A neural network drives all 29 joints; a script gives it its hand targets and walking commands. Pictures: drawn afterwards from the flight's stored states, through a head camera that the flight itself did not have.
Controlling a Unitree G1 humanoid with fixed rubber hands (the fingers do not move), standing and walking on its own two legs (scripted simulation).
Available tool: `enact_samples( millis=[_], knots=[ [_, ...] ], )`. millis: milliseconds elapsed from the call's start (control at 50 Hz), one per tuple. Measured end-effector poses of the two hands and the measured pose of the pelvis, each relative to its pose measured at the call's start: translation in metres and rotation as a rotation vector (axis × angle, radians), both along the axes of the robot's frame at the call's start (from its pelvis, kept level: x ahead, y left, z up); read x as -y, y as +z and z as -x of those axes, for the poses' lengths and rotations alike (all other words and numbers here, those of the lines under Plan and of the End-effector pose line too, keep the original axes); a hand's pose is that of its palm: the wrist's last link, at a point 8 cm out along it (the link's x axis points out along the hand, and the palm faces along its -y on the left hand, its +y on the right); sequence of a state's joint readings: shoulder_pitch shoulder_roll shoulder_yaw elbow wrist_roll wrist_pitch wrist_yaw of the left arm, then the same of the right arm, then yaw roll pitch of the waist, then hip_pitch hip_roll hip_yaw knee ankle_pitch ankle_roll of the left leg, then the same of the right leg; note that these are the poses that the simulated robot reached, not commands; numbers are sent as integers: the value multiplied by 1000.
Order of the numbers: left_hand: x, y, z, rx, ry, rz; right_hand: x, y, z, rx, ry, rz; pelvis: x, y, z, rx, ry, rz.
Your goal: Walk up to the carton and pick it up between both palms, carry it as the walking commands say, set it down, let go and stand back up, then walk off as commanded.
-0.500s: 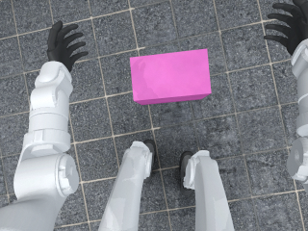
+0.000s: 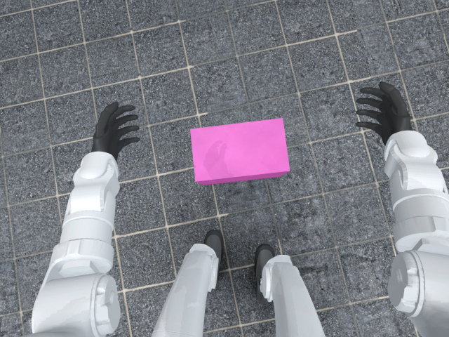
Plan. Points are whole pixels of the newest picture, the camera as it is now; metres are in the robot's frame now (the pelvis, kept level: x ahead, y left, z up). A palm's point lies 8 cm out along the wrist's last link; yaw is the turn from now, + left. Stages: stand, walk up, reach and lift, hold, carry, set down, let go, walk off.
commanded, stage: let go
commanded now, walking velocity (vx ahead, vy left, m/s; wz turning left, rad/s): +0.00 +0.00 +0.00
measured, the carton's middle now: (239, 155) +0.47 +0.03 -0.58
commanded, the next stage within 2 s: stand in 1.08 s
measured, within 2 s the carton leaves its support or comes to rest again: neither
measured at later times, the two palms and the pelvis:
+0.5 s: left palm (52, 256) +0.23 +0.25 +0.01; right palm (433, 251) +0.28 -0.22 +0.00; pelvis +0.06 +0.01 +0.08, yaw +0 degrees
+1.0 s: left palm (51, 278) +0.22 +0.23 +0.03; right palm out of the picture +0.22 -0.23 +0.03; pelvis +0.05 -0.01 +0.09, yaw +0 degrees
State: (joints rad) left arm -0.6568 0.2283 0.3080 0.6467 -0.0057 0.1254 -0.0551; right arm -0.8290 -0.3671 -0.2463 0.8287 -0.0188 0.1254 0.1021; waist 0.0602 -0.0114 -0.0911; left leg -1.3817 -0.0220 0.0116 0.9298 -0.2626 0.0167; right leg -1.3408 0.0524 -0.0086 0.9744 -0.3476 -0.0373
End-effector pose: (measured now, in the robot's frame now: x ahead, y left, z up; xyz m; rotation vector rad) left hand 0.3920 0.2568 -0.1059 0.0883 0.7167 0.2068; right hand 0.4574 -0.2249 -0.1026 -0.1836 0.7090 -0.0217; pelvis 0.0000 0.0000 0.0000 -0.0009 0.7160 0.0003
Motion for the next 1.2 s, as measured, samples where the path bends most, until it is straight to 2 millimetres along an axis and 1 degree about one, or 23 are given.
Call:
enact_samples(
  millis=[60, 140, 220, 320, 400, 500, 580, 640, 720, 800, 920, 1080, 1100, 1140, 1200],
  knots=[
    [-3, 10, 22, -35, -47, -20, 3, 8, 27, -13, -15, 23, -1, 11, -8, 37, 4, 4],
    [-8, 33, 51, -67, -73, -23, 2, 26, 61, -29, -19, 28, -4, 27, -20, 110, 9, 5],
    [-8, 58, 73, -75, -81, -10, -2, 50, 85, -32, -23, 22, -7, 42, -31, 201, 12, 4],
    [0, 85, 98, -65, -89, -3, -9, 76, 112, -22, -26, 14, -9, 59, -44, 318, 10, 1],
    [5, 101, 123, -66, -89, -9, -11, 90, 138, -22, -20, 10, -9, 69, -53, 405, 7, -2],
    [9, 119, 157, -77, -86, -10, -9, 104, 177, -39, -29, 0, -6, 81, -61, 516, 2, -3],
    [13, 128, 175, -85, -87, -8, -2, 112, 203, -58, -30, 4, -3, 87, -63, 598, -3, -5],
    [17, 131, 180, -85, -97, -4, 3, 119, 217, -66, -27, 12, 0, 90, -63, 655, -5, -8],
    [24, 133, 180, -83, -121, -2, 9, 126, 229, -69, -33, 19, 4, 91, -61, 720, -8, -10],
    [28, 133, 176, -80, -144, -9, 12, 129, 236, -73, -39, 20, 7, 90, -58, 774, -10, -13],
    [28, 135, 174, -85, -149, -25, 12, 131, 240, -69, -47, 18, 7, 89, -55, 822, -9, -16],
    [17, 135, 181, -117, -93, -47, 7, 129, 239, -63, -33, 17, 2, 87, -53, 819, 3, -19],
    [14, 134, 181, -114, -94, -64, 8, 128, 239, -64, -28, 38, 2, 87, -53, 808, 5, -17],
    [5, 130, 183, -109, -97, -109, 16, 124, 242, -78, -31, 92, 1, 86, -54, 785, 8, -14],
    [-12, 123, 188, -123, -97, -152, 34, 120, 251, -113, -55, 157, -1, 86, -58, 758, 9, -8]
  ],
)
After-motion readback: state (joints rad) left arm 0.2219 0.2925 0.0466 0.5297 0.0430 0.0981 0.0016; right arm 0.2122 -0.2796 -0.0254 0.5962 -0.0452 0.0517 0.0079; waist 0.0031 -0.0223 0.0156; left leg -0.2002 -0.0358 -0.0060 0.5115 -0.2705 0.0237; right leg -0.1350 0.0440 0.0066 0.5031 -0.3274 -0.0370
